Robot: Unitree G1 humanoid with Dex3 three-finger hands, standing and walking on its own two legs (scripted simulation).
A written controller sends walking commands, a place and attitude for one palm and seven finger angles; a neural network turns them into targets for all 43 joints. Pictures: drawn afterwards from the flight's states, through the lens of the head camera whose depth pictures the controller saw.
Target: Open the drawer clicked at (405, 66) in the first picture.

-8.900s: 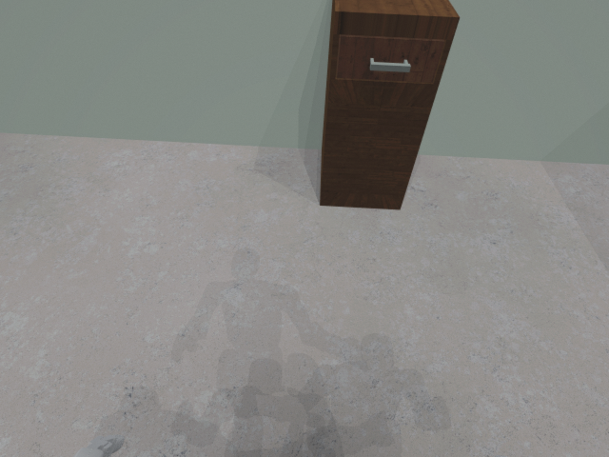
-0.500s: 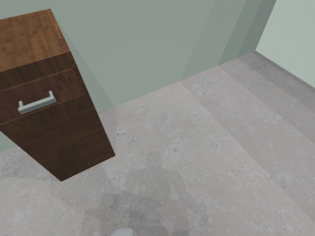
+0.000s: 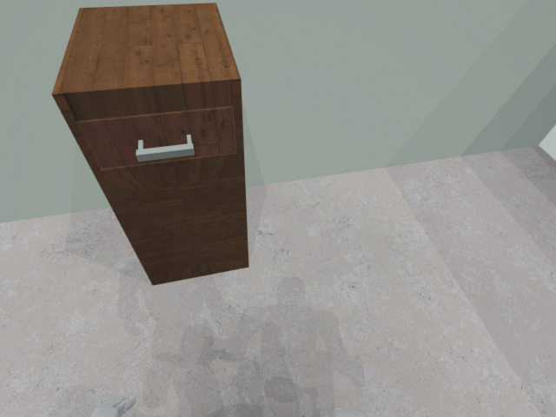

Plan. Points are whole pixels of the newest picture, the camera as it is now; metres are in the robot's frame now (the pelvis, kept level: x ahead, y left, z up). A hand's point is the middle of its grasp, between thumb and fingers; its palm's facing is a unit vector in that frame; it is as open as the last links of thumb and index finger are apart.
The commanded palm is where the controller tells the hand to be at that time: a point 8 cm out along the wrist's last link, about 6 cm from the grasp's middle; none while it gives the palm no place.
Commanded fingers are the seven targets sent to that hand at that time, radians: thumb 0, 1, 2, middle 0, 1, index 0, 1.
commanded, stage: turn to face it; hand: left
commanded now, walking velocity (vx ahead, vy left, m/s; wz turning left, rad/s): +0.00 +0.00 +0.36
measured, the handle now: (165, 146) +0.69 +0.30 -0.07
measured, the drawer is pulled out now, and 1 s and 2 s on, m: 0.00 0.00 0.00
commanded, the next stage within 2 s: take the last steps up to it in 0.26 s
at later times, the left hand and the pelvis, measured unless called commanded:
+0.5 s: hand out of the picture -0.03 +0.14 -0.15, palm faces +0.25 -0.94 -0.24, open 7.4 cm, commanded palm none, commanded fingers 0.00 0.90 0.90 -0.20 -0.30 -0.20 -0.30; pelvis -0.03 -0.05 +0.00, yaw +12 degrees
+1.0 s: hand out of the picture +0.06 +0.18 -0.18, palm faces +0.18 -0.97 -0.17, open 7.4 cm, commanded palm none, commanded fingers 0.00 0.90 0.90 -0.20 -0.30 -0.20 -0.30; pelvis +0.06 -0.01 -0.01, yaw +10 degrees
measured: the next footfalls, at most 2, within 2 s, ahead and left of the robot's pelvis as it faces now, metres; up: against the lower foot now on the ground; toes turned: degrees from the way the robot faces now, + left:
right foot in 0.16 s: +0.05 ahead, -0.14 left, +0.00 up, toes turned +2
left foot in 0.64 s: -0.05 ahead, +0.10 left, +0.00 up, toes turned +16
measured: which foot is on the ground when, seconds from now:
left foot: down 0.00-0.16, up 0.18-0.62, down 0.64-1.00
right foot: up 0.00-0.14, down 0.16-0.64, up 0.66-1.00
